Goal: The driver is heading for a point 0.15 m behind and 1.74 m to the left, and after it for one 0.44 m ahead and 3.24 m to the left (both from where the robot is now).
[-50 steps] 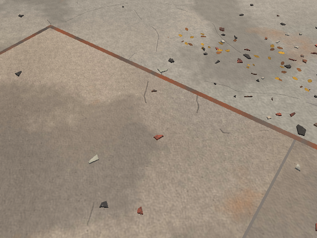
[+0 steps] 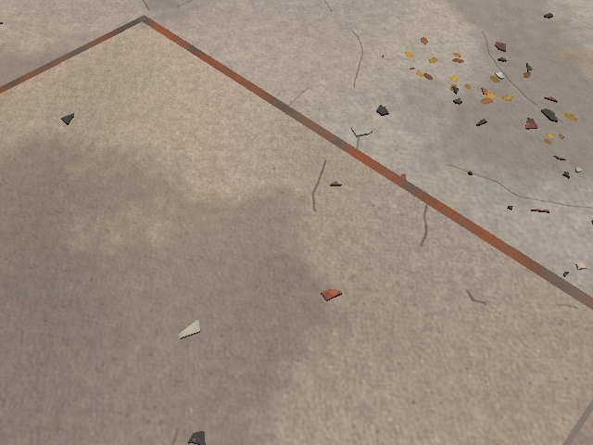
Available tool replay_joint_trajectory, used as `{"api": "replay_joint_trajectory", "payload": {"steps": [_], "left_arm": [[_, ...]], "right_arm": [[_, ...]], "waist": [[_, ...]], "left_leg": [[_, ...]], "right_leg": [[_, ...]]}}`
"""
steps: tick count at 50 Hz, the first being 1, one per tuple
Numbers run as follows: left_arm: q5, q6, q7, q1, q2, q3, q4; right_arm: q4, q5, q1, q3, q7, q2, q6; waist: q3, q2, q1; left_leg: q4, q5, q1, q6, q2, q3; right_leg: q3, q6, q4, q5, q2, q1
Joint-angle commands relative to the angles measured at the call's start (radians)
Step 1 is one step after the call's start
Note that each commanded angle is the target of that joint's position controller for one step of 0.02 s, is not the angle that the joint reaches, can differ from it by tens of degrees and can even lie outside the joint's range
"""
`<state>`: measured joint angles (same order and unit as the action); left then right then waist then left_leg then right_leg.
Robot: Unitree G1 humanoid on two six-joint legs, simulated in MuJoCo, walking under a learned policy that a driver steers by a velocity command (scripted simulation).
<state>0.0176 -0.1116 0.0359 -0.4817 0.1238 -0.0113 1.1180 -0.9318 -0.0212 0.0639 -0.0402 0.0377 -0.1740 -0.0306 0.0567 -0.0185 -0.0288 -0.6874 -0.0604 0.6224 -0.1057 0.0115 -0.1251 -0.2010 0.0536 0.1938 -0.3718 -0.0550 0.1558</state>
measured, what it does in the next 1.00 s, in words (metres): walks ahead, turning left: left foot, then right foot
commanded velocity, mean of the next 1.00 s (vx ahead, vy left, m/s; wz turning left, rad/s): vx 0.49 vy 0.00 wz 0.56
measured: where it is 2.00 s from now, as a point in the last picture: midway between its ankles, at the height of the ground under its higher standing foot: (133, 258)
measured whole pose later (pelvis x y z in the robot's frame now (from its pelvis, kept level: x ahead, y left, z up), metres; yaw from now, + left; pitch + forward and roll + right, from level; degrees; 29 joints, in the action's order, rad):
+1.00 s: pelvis +0.56 +0.07 +0.02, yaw +35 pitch +1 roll -1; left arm 0.02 -0.09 0.00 -0.39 0.24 -0.05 0.88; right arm -0.74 -0.03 0.11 -0.06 0.07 -0.28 0.00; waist 0.03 -0.05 -0.04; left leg -0.92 -0.07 0.69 -0.05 0.06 0.01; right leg -0.20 0.03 0.25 -0.24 -0.01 -0.03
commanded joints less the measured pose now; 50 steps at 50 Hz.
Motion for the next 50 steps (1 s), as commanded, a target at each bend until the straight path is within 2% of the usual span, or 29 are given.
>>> {"api": "replay_joint_trajectory", "payload": {"steps": [1, 2, 3, 4, 5, 6, 7, 8, 9, 10, 12, 15, 20, 26, 28, 29, 30, 31, 32, 33, 34, 35, 36, 37, 38, 39, 43, 46, 50], "left_arm": [[-0.005, -0.009, 0.02, -0.042, 0.173, -0.031, -0.02], [-0.001, -0.003, 0.025, -0.024, 0.189, -0.038, -0.027], [0.001, 0.004, 0.023, -0.005, 0.205, -0.044, -0.039], [0.0, 0.008, 0.013, 0.024, 0.218, -0.051, -0.056], [0.003, 0.008, -0.002, 0.044, 0.18, -0.047, -0.094], [-0.015, 0.005, -0.026, 0.011, 0.108, -0.04, -0.168], [-0.004, -0.007, -0.032, 0.144, 0.172, -0.048, -0.202], [-0.01, -0.019, -0.037, 0.196, 0.184, -0.05, -0.231], [-0.008, -0.022, -0.033, 0.188, 0.175, -0.051, -0.224], [0.007, -0.006, -0.029, 0.179, 0.162, -0.05, -0.225], [0.029, 0.035, -0.034, 0.154, 0.139, -0.047, -0.23], [0.033, 0.066, -0.044, 0.237, 0.144, -0.047, -0.274], [0.026, 0.074, -0.052, 0.467, 0.168, -0.047, -0.368], [0.014, 0.058, -0.064, 0.636, 0.173, -0.029, -0.455], [0.007, 0.048, -0.063, 0.618, 0.192, -0.03, -0.47], [0.004, 0.043, -0.06, 0.561, 0.206, -0.034, -0.461], [0.002, 0.038, -0.051, 0.465, 0.232, -0.044, -0.435], [0.0, 0.029, -0.039, 0.321, 0.263, -0.058, -0.394], [0.016, 0.017, -0.023, 0.17, 0.306, -0.072, -0.372], [0.046, 0.019, -0.008, 0.074, 0.385, -0.086, -0.38], [0.038, 0.036, -0.018, 0.127, 0.411, -0.098, -0.379], [0.028, 0.044, -0.023, 0.223, 0.295, -0.079, -0.404], [0.018, 0.044, -0.026, 0.279, 0.217, -0.059, -0.409], [0.023, 0.041, -0.028, 0.29, 0.198, -0.052, -0.4], [0.019, 0.034, -0.025, 0.267, 0.198, -0.05, -0.38], [0.015, 0.026, -0.028, 0.251, 0.201, -0.051, -0.365], [-0.002, -0.005, -0.041, 0.192, 0.217, -0.059, -0.336], [0.001, -0.002, -0.04, 0.154, 0.218, -0.06, -0.317], [0.0, 0.001, -0.037, 0.12, 0.238, -0.064, -0.302]], "right_arm": [[0.051, -0.002, 0.02, -0.014, -0.005, -0.059, -0.011], [0.027, -0.004, 0.108, -0.025, -0.008, -0.079, -0.013], [-0.009, -0.006, 0.222, -0.041, -0.012, -0.104, -0.014], [-0.043, -0.016, 0.338, -0.06, -0.015, -0.136, -0.017], [-0.045, -0.023, 0.401, -0.087, -0.024, -0.214, -0.013], [-0.021, -0.016, 0.343, -0.098, -0.02, -0.279, -0.002], [-0.018, 0.005, 0.302, -0.091, -0.023, -0.252, 0.005], [-0.011, 0.008, 0.247, -0.079, -0.029, -0.211, 0.001], [-0.009, 0.004, 0.212, -0.068, -0.03, -0.168, -0.007], [-0.005, 0.009, 0.195, -0.06, -0.036, -0.151, -0.018], [-0.006, 0.018, 0.207, -0.052, -0.043, -0.143, -0.041], [-0.008, 0.024, 0.27, -0.058, -0.044, -0.183, -0.051], [0.001, 0.021, 0.39, -0.058, -0.041, -0.187, -0.038], [0.023, 0.006, 0.454, -0.061, -0.051, -0.206, -0.033], [0.038, 0.003, 0.432, -0.066, -0.059, -0.223, -0.034], [0.051, 0.003, 0.395, -0.069, -0.062, -0.236, -0.036], [0.065, 0.002, 0.358, -0.073, -0.059, -0.254, -0.04], [0.072, 0.006, 0.336, -0.076, -0.049, -0.266, -0.046], [0.088, 0.015, 0.33, -0.069, -0.038, -0.237, -0.055], [0.124, 0.04, 0.389, -0.041, -0.036, -0.116, -0.058], [0.146, 0.043, 0.475, -0.045, -0.039, -0.155, -0.05], [0.111, 0.013, 0.432, -0.051, -0.046, -0.202, -0.029], [0.116, 0.002, 0.354, -0.048, -0.034, -0.195, -0.024], [0.123, 0.001, 0.328, -0.047, -0.025, -0.175, -0.019], [0.133, -0.013, 0.312, -0.046, -0.015, -0.168, -0.008], [0.134, -0.017, 0.315, -0.044, -0.006, -0.158, 0.005], [0.187, -0.016, 0.216, -0.038, 0.017, -0.143, 0.025], [0.23, -0.015, 0.107, -0.03, 0.027, -0.135, 0.025], [0.279, -0.012, -0.032, -0.01, 0.044, -0.109, 0.016]], "waist": [[0.025, 0.117, 0.065], [-0.025, 0.131, 0.106], [-0.087, 0.142, 0.153], [-0.134, 0.127, 0.218], [-0.202, -0.003, 0.236], [-0.277, -0.202, 0.133], [-0.187, -0.025, 0.143], [-0.09, 0.027, 0.11], [-0.036, 0.11, 0.056], [-0.024, 0.119, 0.022], [-0.038, 0.071, -0.01], [-0.027, 0.017, 0.005], [-0.011, -0.036, 0.092], [-0.001, -0.061, 0.142], [-0.005, -0.073, 0.117], [-0.015, -0.078, 0.082], [-0.053, -0.08, 0.036], [-0.129, -0.046, -0.03], [-0.239, 0.0, -0.095], [-0.382, 0.181, -0.081], [-0.442, 0.358, -0.005], [-0.262, 0.152, 0.021], [-0.134, 0.045, 0.015], [-0.085, 0.042, 0.031], [-0.057, 0.082, 0.038], [-0.049, 0.103, 0.047], [-0.044, 0.109, 0.047], [-0.017, 0.098, 0.031], [0.01, 0.101, -0.001]], "left_leg": [[0.047, -0.032, -0.177, -0.055, -0.085, -0.078], [0.044, -0.075, -0.259, -0.082, -0.107, -0.077], [0.067, -0.105, -0.368, -0.112, -0.12, -0.059], [0.159, -0.114, -0.526, -0.148, -0.114, -0.012], [0.208, -0.251, -0.697, -0.218, 0.09, 0.266], [0.359, -0.274, -0.912, -0.404, 0.333, 0.869], [0.449, -0.359, -0.856, -0.358, 0.306, 0.826], [0.473, -0.283, -0.731, -0.304, 0.289, 0.707], [0.482, -0.12, -0.612, -0.254, 0.246, 0.607], [0.477, 0.009, -0.526, -0.224, 0.196, 0.52], [0.475, 0.142, -0.45, -0.199, 0.131, 0.421], [0.482, 0.205, -0.426, -0.178, 0.089, 0.375], [0.474, 0.225, -0.546, -0.118, 0.082, 0.415], [0.402, 0.333, -0.681, -0.128, 0.1, 0.463], [0.369, 0.371, -0.679, -0.107, 0.115, 0.487], [0.34, 0.416, -0.644, -0.084, 0.112, 0.485], [0.266, 0.528, -0.602, -0.058, 0.096, 0.476], [0.107, 0.583, -0.573, -0.035, 0.054, 0.449], [-0.117, 0.412, -0.452, -0.017, -0.006, 0.416], [-0.417, -0.202, -0.23, 0.005, -0.106, 0.31], [-0.585, -0.499, -0.049, 0.01, -0.151, 0.256], [-0.647, -0.394, 0.01, 0.009, -0.06, 0.257], [-0.599, -0.304, -0.004, 0.018, -0.027, 0.236], [-0.554, -0.269, -0.031, 0.025, 0.001, 0.228], [-0.522, -0.258, -0.05, 0.031, 0.023, 0.224], [-0.514, -0.249, -0.068, 0.035, 0.031, 0.213], [-0.481, -0.166, 0.031, 0.043, 0.05, 0.193], [-0.374, -0.067, 0.099, 0.059, 0.058, 0.17], [-0.121, 0.056, 0.035, 0.051, 0.053, 0.092]], "right_leg": [[-0.005, 0.027, 0.15, 1.195, 0.279, -0.092], [-0.015, 0.027, 0.278, 1.276, 0.291, -0.082], [-0.009, 0.033, 0.443, 1.261, 0.302, -0.095], [-0.019, 0.034, 0.671, 1.095, 0.283, -0.183], [-0.03, 0.023, 1.032, 0.554, 0.203, -0.388], [0.116, -0.013, 1.356, -0.169, -0.017, -0.784], [0.252, 0.008, 1.349, -0.056, 0.054, -0.922], [0.25, 0.01, 1.26, 0.044, 0.098, -0.922], [0.245, 0.003, 1.165, 0.087, 0.132, -0.856], [0.248, -0.015, 1.102, 0.09, 0.152, -0.786], [0.242, -0.05, 1.014, 0.079, 0.167, -0.704], [0.208, -0.091, 0.895, 0.138, 0.174, -0.748], [0.2, -0.11, 0.685, 0.311, 0.155, -0.886], [0.196, -0.086, 0.475, 0.334, 0.091, -0.889], [0.211, -0.064, 0.393, 0.323, 0.076, -0.795], [0.212, -0.048, 0.347, 0.298, 0.06, -0.686], [0.204, -0.031, 0.324, 0.257, 0.031, -0.533], [0.192, -0.011, 0.276, 0.27, 0.018, -0.35], [0.291, 0.022, 0.263, 0.204, 0.132, -0.11], [0.623, 0.076, 0.245, 0.097, 0.425, 0.134], [1.034, 0.176, 0.097, 0.02, 0.531, 0.154], [0.913, 0.16, 0.081, -0.124, 0.486, -0.005], [0.724, 0.135, 0.061, -0.075, 0.42, -0.154], [0.594, 0.108, 0.036, 0.041, 0.372, -0.238], [0.5, 0.096, 0.019, 0.139, 0.341, -0.289], [0.43, 0.086, 0.006, 0.214, 0.32, -0.317], [0.285, 0.102, -0.03, 0.405, 0.324, -0.282], [0.185, 0.099, -0.045, 0.457, 0.307, -0.255], [0.073, 0.076, -0.042, 0.502, 0.289, -0.239]]}}
Next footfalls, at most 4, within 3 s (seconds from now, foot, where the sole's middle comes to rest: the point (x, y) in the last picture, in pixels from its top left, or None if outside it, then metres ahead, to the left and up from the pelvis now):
0.10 left None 0.22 0.05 -0.77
0.64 right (335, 384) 0.59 -0.03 -0.77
1.18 left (199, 338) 0.70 0.30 -0.77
1.72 right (159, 229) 1.03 0.46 -0.77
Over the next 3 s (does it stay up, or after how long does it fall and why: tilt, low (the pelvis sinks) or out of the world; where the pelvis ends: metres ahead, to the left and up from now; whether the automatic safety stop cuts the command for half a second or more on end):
stays up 1.14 1.00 0.01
